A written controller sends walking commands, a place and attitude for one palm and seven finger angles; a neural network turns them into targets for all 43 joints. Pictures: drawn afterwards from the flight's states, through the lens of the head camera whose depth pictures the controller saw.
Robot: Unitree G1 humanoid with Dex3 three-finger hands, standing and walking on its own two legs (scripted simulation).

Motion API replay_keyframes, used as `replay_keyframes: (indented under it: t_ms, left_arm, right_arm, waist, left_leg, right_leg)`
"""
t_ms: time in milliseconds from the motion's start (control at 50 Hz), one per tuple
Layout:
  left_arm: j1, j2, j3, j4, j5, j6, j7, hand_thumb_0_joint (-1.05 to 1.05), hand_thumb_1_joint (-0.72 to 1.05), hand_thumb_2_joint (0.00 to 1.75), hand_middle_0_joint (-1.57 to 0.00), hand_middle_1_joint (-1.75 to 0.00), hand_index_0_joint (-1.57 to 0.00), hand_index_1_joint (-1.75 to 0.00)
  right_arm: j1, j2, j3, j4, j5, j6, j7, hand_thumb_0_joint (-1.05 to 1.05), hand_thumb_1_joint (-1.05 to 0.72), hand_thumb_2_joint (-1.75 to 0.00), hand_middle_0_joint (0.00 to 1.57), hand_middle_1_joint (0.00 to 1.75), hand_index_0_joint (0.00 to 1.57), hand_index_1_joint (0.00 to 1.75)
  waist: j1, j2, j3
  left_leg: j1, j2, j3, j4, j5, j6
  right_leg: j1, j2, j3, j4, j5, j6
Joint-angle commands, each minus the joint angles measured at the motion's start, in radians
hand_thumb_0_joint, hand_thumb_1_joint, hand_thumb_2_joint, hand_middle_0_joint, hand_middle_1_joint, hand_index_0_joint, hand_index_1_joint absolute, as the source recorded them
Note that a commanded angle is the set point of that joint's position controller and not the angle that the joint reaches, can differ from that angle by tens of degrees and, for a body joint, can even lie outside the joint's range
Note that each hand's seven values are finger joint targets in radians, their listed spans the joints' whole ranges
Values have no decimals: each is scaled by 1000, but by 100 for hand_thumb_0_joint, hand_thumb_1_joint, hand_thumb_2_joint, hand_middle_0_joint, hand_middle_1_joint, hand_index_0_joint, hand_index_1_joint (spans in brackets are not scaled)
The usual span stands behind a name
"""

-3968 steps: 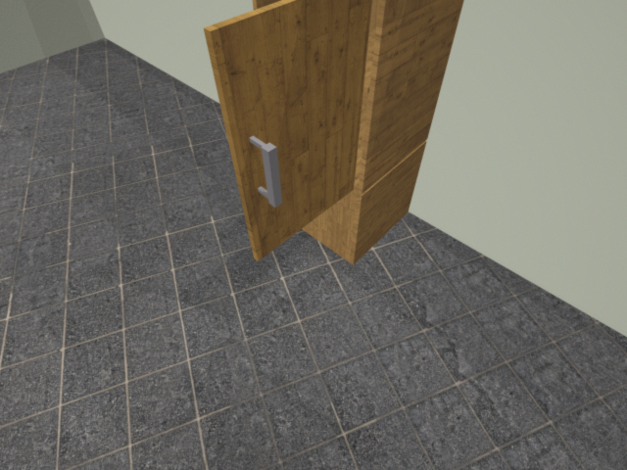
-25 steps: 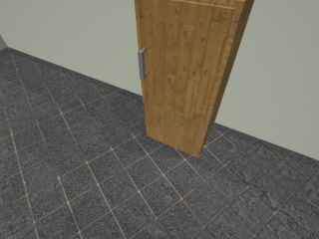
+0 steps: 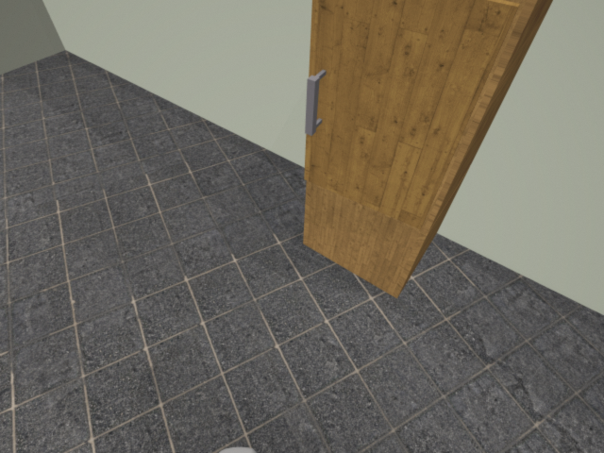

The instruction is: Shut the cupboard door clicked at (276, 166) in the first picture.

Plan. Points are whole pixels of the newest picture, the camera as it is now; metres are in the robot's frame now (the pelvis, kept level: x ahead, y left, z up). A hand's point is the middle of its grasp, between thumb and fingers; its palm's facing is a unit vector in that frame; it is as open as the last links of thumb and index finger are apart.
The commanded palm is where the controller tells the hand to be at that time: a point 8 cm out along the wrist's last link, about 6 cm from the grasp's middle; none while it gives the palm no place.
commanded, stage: walk to a spot facing it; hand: left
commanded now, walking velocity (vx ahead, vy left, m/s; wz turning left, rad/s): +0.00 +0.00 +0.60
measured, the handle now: (316, 103) +0.90 +0.01 -0.03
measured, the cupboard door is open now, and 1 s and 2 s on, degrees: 4 4 4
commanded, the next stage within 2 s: turn to face it in 1.56 s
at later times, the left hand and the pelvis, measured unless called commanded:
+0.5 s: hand out of the picture -0.01 +0.21 -0.15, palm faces +0.30 -0.90 -0.32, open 7.4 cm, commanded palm none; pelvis -0.02 -0.02 +0.00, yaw +18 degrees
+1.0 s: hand out of the picture -0.07 +0.19 -0.15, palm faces +0.61 -0.73 -0.30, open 7.4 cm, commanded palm none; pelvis +0.01 -0.02 -0.01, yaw +37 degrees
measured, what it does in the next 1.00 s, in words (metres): steps on the spot, turning left: right foot, then left foot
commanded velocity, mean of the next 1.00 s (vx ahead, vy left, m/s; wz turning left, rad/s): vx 0.10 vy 0.00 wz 0.60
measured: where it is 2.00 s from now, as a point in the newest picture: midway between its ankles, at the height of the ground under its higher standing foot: outside the picture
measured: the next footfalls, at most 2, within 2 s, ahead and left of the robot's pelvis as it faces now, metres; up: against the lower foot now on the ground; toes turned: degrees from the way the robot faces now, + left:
right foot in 0.38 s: +0.05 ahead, -0.13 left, +0.00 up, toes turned +12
left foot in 0.66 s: -0.04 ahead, +0.13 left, +0.00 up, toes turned +28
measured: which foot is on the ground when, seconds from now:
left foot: down 0.00-0.36, up 0.38-0.64, down 0.66-0.92, up 0.94-1.00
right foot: down 0.00-0.08, up 0.10-0.36, down 0.38-0.66, up 0.68-0.92, down 0.94-1.00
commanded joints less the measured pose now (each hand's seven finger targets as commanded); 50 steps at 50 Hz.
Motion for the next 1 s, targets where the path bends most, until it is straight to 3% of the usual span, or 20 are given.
replay_keyframes:
  t_ms: [0, 20, 40, 80, 300, 320, 340, 360, 420, 580, 620, 640, 660, 780, 860, 880, 900, 920, 940, 980]
  left_arm:
    - [13, 205, 56, -85, -6, -10, 10, 0, 90, 90, -20, -30, -20, -30]
    - [21, 182, 53, -91, -11, -5, 7, 0, 90, 90, -20, -30, -20, -30]
    - [54, 126, 43, -117, -21, 3, 2, 0, 90, 90, -20, -30, -20, -30]
    - [-38, 115, 40, -169, -8, 17, 5, 0, 90, 90, -20, -30, -20, -30]
    - [121, 104, 45, -160, -10, 2, -6, 0, 90, 90, -20, -30, -20, -30]
    - [165, 150, 55, -158, -4, -7, -2, 0, 90, 90, -20, -30, -20, -30]
    - [154, 242, 75, -175, 13, -14, 6, 0, 90, 90, -20, -30, -20, -30]
    - [75, 266, 68, -201, 7, -7, 7, 0, 90, 90, -20, -30, -20, -30]
    - [-74, 179, 55, -229, 5, -17, 13, 0, 90, 90, -20, -30, -20, -30]
    - [81, 241, 74, -179, 4, -16, 5, 0, 90, 90, -20, -30, -20, -30]
    - [73, 208, 68, -188, -9, -7, 0, 0, 90, 90, -20, -30, -20, -30]
    - [71, 136, 50, -230, -15, -3, -9, 0, 90, 90, -20, -30, -20, -30]
    - [-6, 124, 35, -271, -5, 3, -5, 0, 90, 90, -20, -30, -20, -30]
    - [-48, 121, 44, -233, -8, 0, -35, 0, 90, 90, -20, -30, -20, -30]
    - [117, 117, 48, -184, -2, -19, -50, 0, 90, 90, -20, -30, -20, -30]
    - [216, 152, 61, -159, 5, -28, -47, 0, 90, 90, -20, -30, -20, -30]
    - [286, 238, 80, -152, 22, -39, -30, 0, 90, 90, -20, -30, -20, -30]
    - [271, 271, 74, -163, 6, -34, -20, 0, 90, 90, -20, -30, -20, -30]
    - [200, 262, 79, -182, 0, -46, -13, 0, 90, 90, -20, -30, -20, -30]
    - [50, 171, 55, -200, 2, -63, -12, 0, 90, 90, -20, -30, -20, -30]
  right_arm:
    - [34, -80, -24, -100, -6, -23, 5, 0, -90, -90, 20, 30, 20, 30]
    - [94, -112, -33, -93, -11, -30, 8, 0, -90, -90, 20, 30, 20, 30]
    - [130, -209, -52, -101, -24, -37, 4, 0, -90, -90, 20, 30, 20, 30]
    - [143, -250, -68, -107, -28, -30, -8, 0, -90, -90, 20, 30, 20, 30]
    - [-59, -213, -75, -202, -20, -19, -5, 0, -90, -90, 20, 30, 20, 30]
    - [-64, -180, -74, -215, -11, -15, 0, 0, -90, -90, 20, 30, 20, 30]
    - [-48, -108, -69, -233, -4, -14, 5, 0, -90, -90, 20, 30, 20, 30]
    - [-65, -121, -75, -239, -16, -16, 12, 0, -90, -90, 20, 30, 20, 30]
    - [-26, -116, -77, -221, -15, -4, 29, 0, -90, -90, 20, 30, 20, 30]
    - [-88, -89, -42, -248, 0, -26, 34, 0, -90, -90, 20, 30, 20, 30]
    - [-2, -169, -59, -226, -7, -39, 34, 0, -90, -90, 20, 30, 20, 30]
    - [51, -288, -87, -220, -17, -43, 24, 0, -90, -90, 20, 30, 20, 30]
    - [107, -315, -94, -198, -18, -34, 16, 0, -90, -90, 20, 30, 20, 30]
    - [-33, -246, -67, -225, -28, -46, -5, 0, -90, -90, 20, 30, 20, 30]
    - [-105, -242, -71, -240, -22, -40, 1, 0, -90, -90, 20, 30, 20, 30]
    - [-136, -208, -66, -253, -15, -41, 3, 0, -90, -90, 20, 30, 20, 30]
    - [-132, -116, -49, -279, -2, -45, 9, 0, -90, -90, 20, 30, 20, 30]
    - [-185, -123, -46, -304, -13, -50, 16, 0, -90, -90, 20, 30, 20, 30]
    - [-161, -138, -58, -301, -22, -47, 24, 0, -90, -90, 20, 30, 20, 30]
    - [-138, -130, -63, -261, -26, -38, 43, 0, -90, -90, 20, 30, 20, 30]
  waist:
    - [-23, -68, -34]
    - [-47, 48, -73]
    - [-44, 329, -86]
    - [-62, 199, -85]
    - [43, 136, -130]
    - [65, 51, -141]
    - [62, -211, -113]
    - [52, -216, -67]
    - [-39, -173, -33]
    - [31, -193, -126]
    - [-20, -20, -183]
    - [-47, 292, -214]
    - [-83, 262, -189]
    - [-28, 196, -95]
    - [49, 156, -80]
    - [100, 45, -84]
    - [138, -279, -77]
    - [135, -277, -26]
    - [74, -194, -34]
    - [2, -156, 49]
  left_leg:
    - [67, 26, 32, -200, 175, -2]
    - [186, 67, -49, -337, 399, 29]
    - [234, 282, -382, -427, 712, 153]
    - [87, 347, -514, -551, 316, 237]
    - [-90, 110, -357, -448, 169, 124]
    - [-183, 37, -305, -346, 108, 75]
    - [-345, -102, -143, -71, -35, -10]
    - [-300, -92, -96, 219, -99, -17]
    - [-261, 1, -88, 435, 15, -21]
    - [-24, -32, 74, -178, 88, -20]
    - [242, 52, -42, -400, 418, 16]
    - [397, 321, -372, -398, 861, 146]
    - [344, 398, -407, -416, 875, 241]
    - [153, 199, -341, -490, 128, 176]
    - [-96, 117, -325, -442, -167, 134]
    - [-263, 38, -259, -298, -213, 100]
    - [-501, -96, -99, 42, -209, 33]
    - [-509, -74, -83, 304, -158, 15]
    - [-486, -8, -132, 433, -61, 17]
    - [-428, 53, -111, 493, 116, 1]
  right_leg:
    - [-61, -307, 97, 20, 630, -77]
    - [-146, -244, 34, 173, 477, -9]
    - [-321, -93, -23, 383, -6, 77]
    - [-361, -56, 137, 591, -244, 61]
    - [-62, 19, 93, 42, 33, 78]
    - [47, -53, 177, -136, 18, 57]
    - [77, -324, 502, -301, -166, -48]
    - [-102, -475, 564, -349, -134, -126]
    - [-190, -352, 321, -227, 129, -114]
    - [36, -325, 104, 20, 687, -45]
    - [-136, -263, 10, 218, 477, 46]
    - [-406, -129, -30, 421, -102, 121]
    - [-455, -106, 62, 536, -300, 108]
    - [-410, -69, 107, 400, -113, 99]
    - [-74, 9, 26, 80, 2, 93]
    - [109, -34, 90, -61, -56, 82]
    - [236, -310, 451, -290, -364, -6]
    - [118, -488, 676, -416, -456, -83]
    - [26, -504, 696, -421, -501, -118]
    - [-130, -415, 431, -402, -328, -68]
